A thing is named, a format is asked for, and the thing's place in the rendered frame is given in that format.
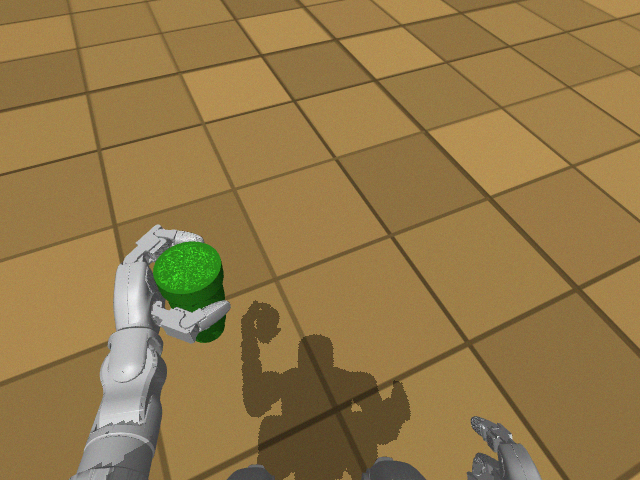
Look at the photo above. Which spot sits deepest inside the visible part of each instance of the cup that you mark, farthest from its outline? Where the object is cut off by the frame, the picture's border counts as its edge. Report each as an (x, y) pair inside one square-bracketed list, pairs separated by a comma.
[(189, 275)]

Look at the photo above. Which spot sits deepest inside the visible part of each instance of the right robot hand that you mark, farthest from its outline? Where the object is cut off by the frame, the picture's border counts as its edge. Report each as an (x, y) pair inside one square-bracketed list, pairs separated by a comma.
[(514, 463)]

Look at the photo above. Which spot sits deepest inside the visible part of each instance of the left robot arm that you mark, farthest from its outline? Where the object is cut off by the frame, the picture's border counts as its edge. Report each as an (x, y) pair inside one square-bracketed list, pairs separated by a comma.
[(123, 438)]

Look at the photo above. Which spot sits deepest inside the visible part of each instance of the left robot hand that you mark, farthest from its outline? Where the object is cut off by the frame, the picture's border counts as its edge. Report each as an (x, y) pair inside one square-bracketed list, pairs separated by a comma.
[(137, 300)]

